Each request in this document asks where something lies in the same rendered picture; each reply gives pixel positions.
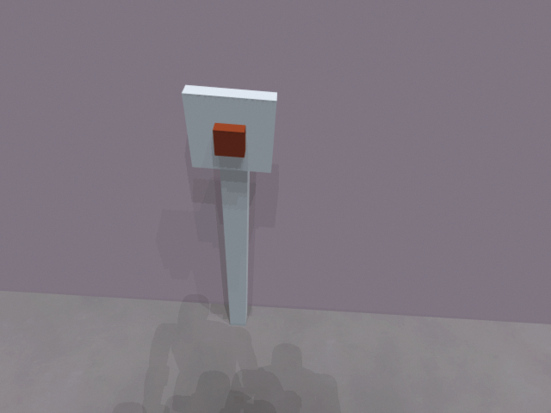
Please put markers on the panel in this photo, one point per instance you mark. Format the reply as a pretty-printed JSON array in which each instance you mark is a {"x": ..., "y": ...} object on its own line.
[{"x": 204, "y": 106}]

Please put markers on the button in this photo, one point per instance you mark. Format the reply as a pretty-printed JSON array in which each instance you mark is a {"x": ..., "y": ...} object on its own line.
[{"x": 229, "y": 140}]

